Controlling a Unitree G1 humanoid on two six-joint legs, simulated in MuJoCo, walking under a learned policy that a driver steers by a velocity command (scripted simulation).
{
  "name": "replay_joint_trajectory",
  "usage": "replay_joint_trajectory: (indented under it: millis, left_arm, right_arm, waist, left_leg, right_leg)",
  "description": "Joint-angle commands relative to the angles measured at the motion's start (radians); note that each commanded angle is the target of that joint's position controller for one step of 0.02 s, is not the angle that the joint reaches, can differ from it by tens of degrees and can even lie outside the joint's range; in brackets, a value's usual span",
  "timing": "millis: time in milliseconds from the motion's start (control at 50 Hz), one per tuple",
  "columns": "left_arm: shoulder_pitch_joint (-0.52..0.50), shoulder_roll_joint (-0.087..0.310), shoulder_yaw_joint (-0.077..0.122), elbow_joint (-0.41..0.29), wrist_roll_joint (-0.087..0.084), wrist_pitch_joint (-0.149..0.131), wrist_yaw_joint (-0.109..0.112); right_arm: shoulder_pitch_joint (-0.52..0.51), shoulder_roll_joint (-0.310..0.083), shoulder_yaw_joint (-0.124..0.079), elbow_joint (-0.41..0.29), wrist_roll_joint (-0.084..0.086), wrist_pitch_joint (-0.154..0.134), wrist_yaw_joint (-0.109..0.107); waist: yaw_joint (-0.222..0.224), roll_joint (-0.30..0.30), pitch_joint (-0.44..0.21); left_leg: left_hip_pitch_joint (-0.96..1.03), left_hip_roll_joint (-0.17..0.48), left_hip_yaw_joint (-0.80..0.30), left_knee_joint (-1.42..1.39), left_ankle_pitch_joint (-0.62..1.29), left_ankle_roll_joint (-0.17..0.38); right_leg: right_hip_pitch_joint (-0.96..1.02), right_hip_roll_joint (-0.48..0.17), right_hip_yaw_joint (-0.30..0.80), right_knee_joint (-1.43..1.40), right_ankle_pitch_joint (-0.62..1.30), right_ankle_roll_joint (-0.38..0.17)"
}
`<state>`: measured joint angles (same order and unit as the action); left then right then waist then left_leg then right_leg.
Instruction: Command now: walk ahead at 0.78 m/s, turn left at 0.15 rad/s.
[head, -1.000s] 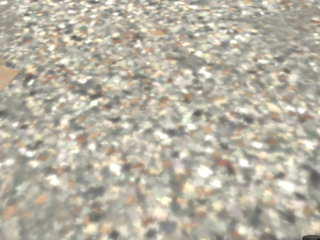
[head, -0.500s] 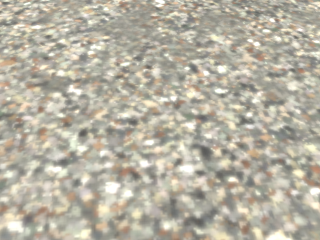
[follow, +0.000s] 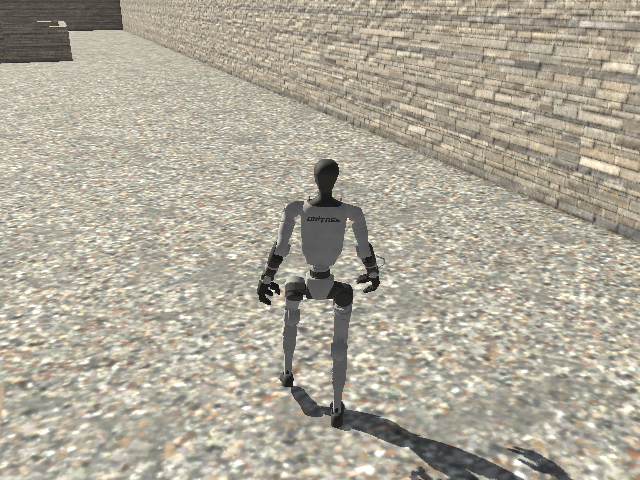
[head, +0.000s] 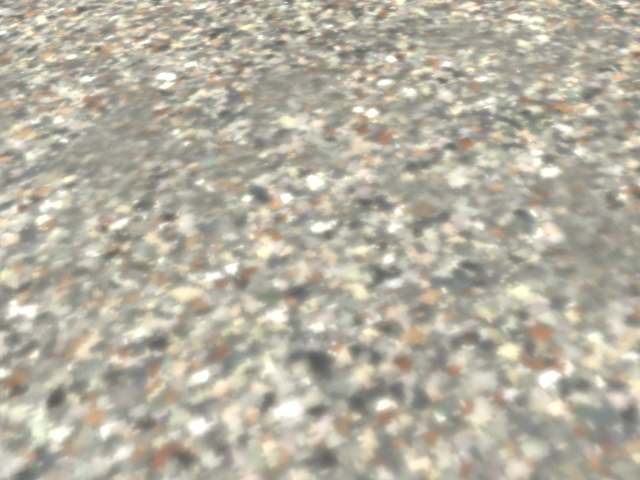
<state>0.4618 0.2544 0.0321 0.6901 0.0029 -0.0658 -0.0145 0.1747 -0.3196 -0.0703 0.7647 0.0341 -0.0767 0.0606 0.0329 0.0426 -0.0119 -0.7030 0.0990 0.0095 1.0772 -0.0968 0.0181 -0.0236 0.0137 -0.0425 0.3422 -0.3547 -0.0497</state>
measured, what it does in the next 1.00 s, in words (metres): walks ahead, turning left: left foot, then right foot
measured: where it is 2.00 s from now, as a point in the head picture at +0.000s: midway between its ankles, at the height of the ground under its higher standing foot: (242, 352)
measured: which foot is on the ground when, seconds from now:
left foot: up 0.00-0.24, down 0.26-0.68, up 0.70-1.00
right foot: down 0.00-0.28, up 0.30-0.66, down 0.68-1.00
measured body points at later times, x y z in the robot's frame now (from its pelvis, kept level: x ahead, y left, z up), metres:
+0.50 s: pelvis +0.39 +0.05 +0.00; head +0.41 +0.05 +0.45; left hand +0.53 +0.34 -0.05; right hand +0.51 -0.20 -0.13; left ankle +0.35 +0.08 -0.74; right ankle +0.58 -0.12 -0.66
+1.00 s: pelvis +0.67 +0.09 +0.00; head +0.69 +0.15 +0.44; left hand +0.53 +0.37 -0.12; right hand +1.02 +0.07 -0.07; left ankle +0.65 +0.23 -0.70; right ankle +0.80 +0.02 -0.74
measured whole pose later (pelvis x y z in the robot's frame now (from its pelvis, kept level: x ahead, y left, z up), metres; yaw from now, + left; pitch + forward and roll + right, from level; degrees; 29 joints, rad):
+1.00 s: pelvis +0.67 +0.09 +0.00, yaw +50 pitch +1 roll -2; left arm 0.18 0.33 0.08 0.73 -0.01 -0.04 0.01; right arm 0.09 -0.35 -0.07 0.56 0.02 0.06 0.00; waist 0.05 0.00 0.12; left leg -0.57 0.05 0.00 0.84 -0.26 -0.03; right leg -0.25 -0.05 -0.15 0.42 -0.18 0.01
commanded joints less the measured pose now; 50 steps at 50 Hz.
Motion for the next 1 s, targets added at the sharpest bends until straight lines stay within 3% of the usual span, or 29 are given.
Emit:
replay_joint_trajectory:
  millis: [20,120,180,220,240,260,280,300,320,340,360,400,440,480,520,560,600,640,660,680,700,720,740,760,780,820,880,920,1000]
  left_arm:
    - [-0.025,0.15,0.042,-0.055,0.02,-0.038,0.018]
    - [0.016,0.144,0.033,0.011,0.01,-0.056,0.036]
    - [0.037,0.201,0.041,0.039,0.012,-0.034,0.061]
    - [0.017,0.247,0.054,0.043,0.024,-0.005,0.088]
    - [-0.03,0.266,0.06,0.034,0.035,0.006,0.093]
    - [-0.12,0.288,0.067,0.01,0.037,0.007,0.089]
    - [-0.149,0.162,0.031,-0.013,0.049,-0.027,0.063]
    - [-0.031,0.014,-0.019,-0.079,-0.01,-0.076,0.034]
    - [-0.18,0.123,-0.014,-0.121,-0.038,-0.122,0.014]
    - [-0.251,0.149,-0.006,-0.155,-0.062,-0.139,0.008]
    - [-0.25,0.136,-0.009,-0.144,-0.04,-0.14,0.011]
    - [-0.189,0.131,-0.004,-0.118,-0.003,-0.11,0.017]
    - [-0.192,0.143,0.001,-0.12,0.011,-0.081,0.024]
    - [-0.325,0.117,-0.01,-0.18,0.039,-0.077,0.028]
    - [-0.439,0.066,-0.024,-0.215,0.039,-0.082,0.022]
    - [-0.496,0.071,-0.011,-0.239,0.018,-0.085,0.02]
    - [-0.503,0.117,0.016,-0.245,-0.006,-0.084,0.021]
    - [-0.434,0.16,0.045,-0.23,-0.014,-0.09,0.028]
    - [-0.274,0.18,0.059,-0.197,-0.004,-0.093,0.029]
    - [-0.105,0.225,0.062,-0.175,0.011,-0.083,0.031]
    - [-0.078,0.26,0.06,-0.181,0.051,-0.067,0.018]
    - [-0.137,0.285,0.081,-0.161,0.018,-0.042,0.015]
    - [-0.199,0.182,0.063,-0.192,0.022,-0.025,0.034]
    - [-0.269,0.123,0.039,-0.193,0.026,-0.006,0.046]
    - [-0.313,0.109,0.029,-0.187,0.024,0.003,0.048]
    - [-0.347,0.121,0.042,-0.137,0.023,0.003,0.043]
    - [-0.345,0.17,0.068,-0.085,0.018,-0.005,0.038]
    - [-0.381,0.193,0.075,-0.074,0.005,0.0,0.034]
    - [-0.396,0.225,0.082,-0.043,-0.034,0.003,0.014]
  right_arm:
    - [-0.156,-0.054,-0.001,-0.086,0.016,-0.002,0.002]
    - [-0.256,-0.021,0.02,-0.119,0.013,-0.02,0.036]
    - [-0.27,-0.033,0.015,-0.147,0.02,-0.029,0.05]
    - [-0.14,-0.081,-0.005,-0.141,0.034,-0.015,0.041]
    - [0.051,-0.14,-0.031,-0.1,0.034,0.002,0.032]
    - [0.321,-0.2,-0.06,-0.036,0.026,0.019,0.015]
    - [0.429,-0.207,-0.054,0.004,0.017,0.044,-0.013]
    - [0.344,-0.247,-0.057,-0.031,-0.009,0.026,-0.017]
    - [0.331,-0.171,-0.05,-0.06,-0.017,0.02,-0.032]
    - [0.303,-0.153,-0.044,-0.067,-0.033,0.003,-0.036]
    - [0.23,-0.118,-0.032,-0.08,-0.033,-0.009,-0.029]
    - [0.101,-0.096,-0.023,-0.126,-0.041,-0.015,-0.036]
    - [0.071,-0.079,-0.017,-0.13,-0.018,-0.009,-0.046]
    - [0.081,-0.089,-0.016,-0.127,-0.004,-0.013,-0.066]
    - [0.112,-0.11,-0.026,-0.107,0.008,-0.004,-0.08]
    - [0.203,-0.128,-0.037,-0.074,0.017,0.019,-0.087]
    - [0.232,-0.12,-0.041,-0.057,0.022,0.045,-0.098]
    - [0.192,-0.11,-0.043,-0.073,0.02,0.061,-0.104]
    - [0.164,-0.088,-0.038,-0.092,0.01,0.063,-0.102]
    - [0.208,0.024,-0.004,-0.126,-0.029,0.067,-0.096]
    - [0.444,0.065,0.019,-0.147,-0.025,0.062,-0.078]
    - [0.446,-0.071,0.002,-0.149,0.009,0.065,-0.064]
    - [0.274,-0.121,-0.015,-0.163,0.018,0.078,-0.068]
    - [0.156,-0.149,-0.028,-0.186,0.012,0.098,-0.077]
    - [0.109,-0.157,-0.037,-0.203,0.002,0.118,-0.082]
    - [0.101,-0.084,-0.026,-0.223,0.001,0.135,-0.08]
    - [0.062,-0.034,-0.01,-0.245,-0.015,0.13,-0.079]
    - [0.064,-0.037,-0.007,-0.233,-0.018,0.13,-0.066]
    - [-0.005,-0.074,-0.015,-0.243,-0.023,0.141,-0.046]
  waist:
    - [0.029,-0.12,0.154]
    - [0.049,-0.111,0.193]
    - [0.022,-0.182,0.126]
    - [-0.075,-0.26,0.027]
    - [-0.176,-0.277,-0.067]
    - [-0.313,-0.235,-0.158]
    - [-0.301,0.032,-0.164]
    - [-0.136,0.271,-0.301]
    - [-0.217,0.081,-0.295]
    - [-0.164,-0.017,-0.137]
    - [-0.083,-0.17,-0.036]
    - [0.021,-0.129,0.06]
    - [0.047,-0.085,0.119]
    - [0.008,-0.065,0.168]
    - [-0.052,-0.025,0.162]
    - [-0.11,-0.004,0.093]
    - [-0.114,0.049,0.047]
    - [-0.049,0.075,-0.027]
    - [0.037,0.08,-0.15]
    - [0.059,-0.059,-0.341]
    - [-0.053,-0.45,-0.54]
    - [-0.051,-0.428,-0.565]
    - [0.003,-0.286,-0.417]
    - [0.008,-0.149,-0.255]
    - [-0.009,-0.116,-0.146]
    - [-0.045,-0.161,-0.029]
    - [-0.039,-0.178,-0.061]
    - [-0.055,-0.145,-0.109]
    - [-0.047,-0.154,-0.083]
  left_leg:
    - [-0.225,-0.023,-0.061,-0.094,0.164,-0.015]
    - [-0.042,-0.089,0.06,-0.373,0.327,0.03]
    - [0.06,-0.182,0.164,-0.444,0.237,0.09]
    - [0.19,-0.248,0.214,-0.418,0.114,0.13]
    - [0.384,-0.254,0.194,-0.382,0.064,0.156]
    - [0.714,-0.219,0.093,-0.43,0.066,0.206]
    - [1.006,-0.111,-0.099,-0.356,-0.052,0.25]
    - [1.236,0.118,-0.72,-0.542,-0.5,0.484]
    - [1.171,0.142,-0.911,-0.801,-0.744,0.444]
    - [1.002,0.139,-0.879,-0.867,-0.69,0.393]
    - [0.784,0.108,-0.797,-0.883,-0.578,0.361]
    - [0.49,-0.001,-0.636,-0.91,-0.447,0.363]
    - [0.311,-0.06,-0.506,-0.93,-0.35,0.344]
    - [0.14,-0.127,-0.389,-0.937,-0.21,0.317]
    - [0.072,-0.189,-0.313,-0.879,-0.109,0.254]
    - [0.165,-0.188,-0.364,-0.799,-0.065,0.198]
    - [0.339,-0.185,-0.432,-0.675,-0.021,0.149]
    - [0.454,-0.178,-0.454,-0.478,0.115,0.079]
    - [0.458,-0.209,-0.41,-0.263,0.16,0.024]
    - [0.32,-0.241,-0.307,0.07,-0.301,-0.024]
    - [0.086,-0.296,-0.285,0.39,-0.738,-0.062]
    - [-0.028,-0.157,-0.242,0.571,-0.56,-0.087]
    - [-0.078,-0.105,-0.179,0.54,-0.439,-0.098]
    - [-0.075,-0.078,-0.124,0.475,-0.352,-0.108]
    - [-0.027,-0.05,-0.111,0.421,-0.347,-0.113]
    - [0.068,-0.022,-0.072,0.224,-0.357,-0.101]
    - [0.109,-0.001,-0.051,0.023,-0.296,-0.093]
    - [0.214,-0.009,-0.049,-0.115,-0.193,-0.068]
    - [0.345,-0.054,-0.015,-0.329,-0.111,-0.026]
  right_leg:
    - [0.007,-0.223,0.085,-0.258,0.184,-0.092]
    - [-0.016,-0.197,-0.115,-0.327,0.42,0.01]
    - [0.143,-0.219,-0.158,-0.179,1.113,0.058]
    - [0.24,-0.247,-0.168,0.06,1.598,0.076]
    - [0.205,-0.254,-0.158,0.278,1.704,0.076]
    - [0.019,-0.238,-0.147,0.602,1.656,0.074]
    - [-0.372,-0.088,-0.094,1.036,0.458,0.069]
    - [-0.796,0.072,0.117,1.388,-0.239,0.11]
    - [-0.867,0.041,0.231,1.332,-0.098,0.035]
    - [-0.866,0.002,0.229,1.222,-0.032,0.006]
    - [-0.786,-0.042,0.225,1.114,0.016,-0.003]
    - [-0.655,-0.087,0.23,0.997,0.042,0.028]
    - [-0.596,-0.117,0.183,0.849,0.047,0.069]
    - [-0.5,-0.095,0.111,0.641,0.207,0.111]
    - [-0.348,-0.042,0.071,0.386,0.414,0.129]
    - [-0.263,0.037,0.071,0.229,0.533,0.147]
    - [-0.266,0.063,0.118,0.12,0.506,0.15]
    - [-0.187,0.052,0.133,0.048,0.498,0.121]
    - [-0.007,-0.007,0.147,0.067,0.58,0.086]
    - [0.286,-0.26,0.325,0.225,0.81,0.01]
    - [0.543,-0.543,0.759,0.227,1.059,-0.172]
    - [0.514,-0.599,0.895,0.167,0.577,-0.266]
    - [0.379,-0.47,0.711,0.097,0.346,-0.214]
    - [0.192,-0.393,0.519,0.068,0.364,-0.16]
    - [0.033,-0.335,0.391,0.056,0.491,-0.141]
    - [-0.164,-0.267,0.215,-0.001,0.56,-0.116]
    - [-0.147,-0.318,0.155,-0.043,0.69,-0.163]
    - [-0.161,-0.325,0.106,-0.037,0.683,-0.164]
    - [-0.19,-0.319,0.042,-0.014,0.549,-0.135]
